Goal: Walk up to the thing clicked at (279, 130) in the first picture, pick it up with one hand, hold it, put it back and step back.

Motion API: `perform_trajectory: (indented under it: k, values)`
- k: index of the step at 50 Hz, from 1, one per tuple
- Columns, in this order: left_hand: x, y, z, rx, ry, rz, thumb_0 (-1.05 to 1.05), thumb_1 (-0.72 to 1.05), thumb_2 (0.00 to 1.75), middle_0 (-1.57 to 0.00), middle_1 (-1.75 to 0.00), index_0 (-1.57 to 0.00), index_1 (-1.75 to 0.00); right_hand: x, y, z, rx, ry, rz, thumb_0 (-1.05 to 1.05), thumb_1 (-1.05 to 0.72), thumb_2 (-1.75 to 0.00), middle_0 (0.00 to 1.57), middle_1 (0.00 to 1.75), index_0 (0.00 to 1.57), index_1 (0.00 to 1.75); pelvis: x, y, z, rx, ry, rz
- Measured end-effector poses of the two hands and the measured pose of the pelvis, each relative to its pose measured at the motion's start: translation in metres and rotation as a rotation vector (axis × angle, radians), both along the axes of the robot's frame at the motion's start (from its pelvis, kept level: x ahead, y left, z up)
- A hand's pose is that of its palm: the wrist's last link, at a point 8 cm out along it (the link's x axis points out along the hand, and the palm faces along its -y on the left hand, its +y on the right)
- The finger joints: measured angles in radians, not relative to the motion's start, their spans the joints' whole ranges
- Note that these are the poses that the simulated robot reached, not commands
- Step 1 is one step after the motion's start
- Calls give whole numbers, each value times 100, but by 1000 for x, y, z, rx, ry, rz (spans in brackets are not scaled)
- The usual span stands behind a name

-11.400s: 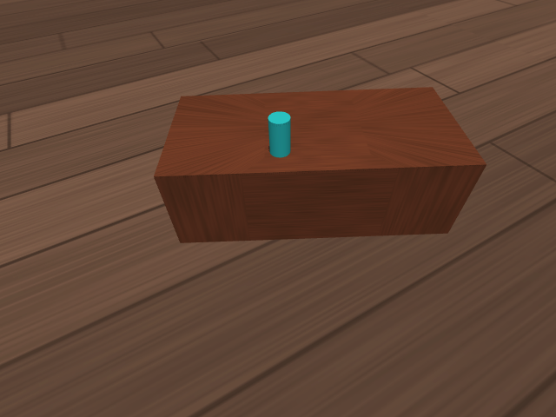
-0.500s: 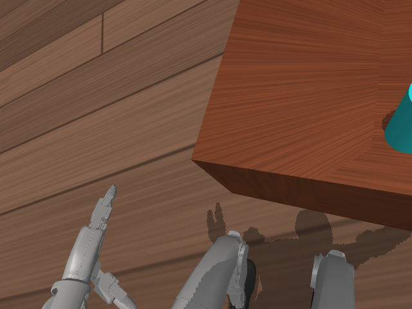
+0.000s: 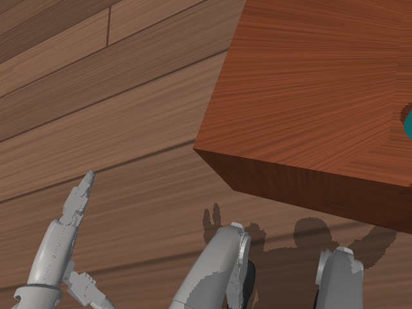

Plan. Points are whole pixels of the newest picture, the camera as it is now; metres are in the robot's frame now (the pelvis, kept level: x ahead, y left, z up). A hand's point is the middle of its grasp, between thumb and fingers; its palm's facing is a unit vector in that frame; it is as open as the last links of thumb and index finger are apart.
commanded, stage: close in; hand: right
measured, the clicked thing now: out of the picture +0.53 -0.27 -0.05
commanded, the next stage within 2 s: rest palm in 0.14 s
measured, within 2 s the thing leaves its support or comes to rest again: leaves its support in 1.38 s
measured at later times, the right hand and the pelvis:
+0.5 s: hand out of the picture +0.49 -0.26 -0.06, palm faces +0.29 +0.96 +0.02, open 17.2 cm; pelvis -0.01 +0.01 +0.00, yaw +0 degrees
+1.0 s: hand out of the picture +0.51 -0.25 -0.05, palm faces +0.31 +0.95 +0.00, open 11.1 cm; pelvis +0.00 +0.01 +0.00, yaw +0 degrees
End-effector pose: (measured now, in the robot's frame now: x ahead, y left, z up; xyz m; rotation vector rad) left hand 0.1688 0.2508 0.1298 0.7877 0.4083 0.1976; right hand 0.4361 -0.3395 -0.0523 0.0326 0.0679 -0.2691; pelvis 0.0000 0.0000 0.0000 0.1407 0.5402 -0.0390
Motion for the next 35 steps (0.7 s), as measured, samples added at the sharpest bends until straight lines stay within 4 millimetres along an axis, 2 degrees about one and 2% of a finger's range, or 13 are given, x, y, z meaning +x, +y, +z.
perform_trajectory:
  k: [5,11,16,22,30,35]
  values:
    - [-2,-8,7,-34,-28,-36,-1,-52,4,-7,-5,-7,-5,3,10,8,8,14,-29,-2,60,-5,3,6,4,6,-1,1,3,-13,-10,6]
    - [0,-1,28,23,-69,-51,-1,-53,4,-7,-5,-7,-5,-3,20,2,31,34,-47,-2,60,-5,2,6,3,6,-3,3,6,-21,-11,7]
    - [2,2,29,50,-73,-46,-1,-53,5,-7,-5,-6,-5,-3,25,-3,13,11,-45,-2,59,-6,2,6,3,6,-5,5,3,-24,-13,6]
    - [3,-9,22,25,-64,-60,-1,-56,7,-6,-4,-5,-5,8,32,-6,2,-6,-30,-2,54,-8,3,7,4,7,-6,6,0,-20,-3,1]
    - [-3,-4,9,12,-21,-21,-1,-56,7,-7,-5,-6,-6,27,34,-1,3,-9,-46,-2,52,-7,23,15,23,15,-4,3,-4,-18,15,9]
    - [-2,-2,9,18,-11,-16,-1,-55,6,-7,-5,-6,-6,36,35,1,-12,-5,-47,-2,51,-8,38,22,38,22,-3,2,-4,-21,21,12]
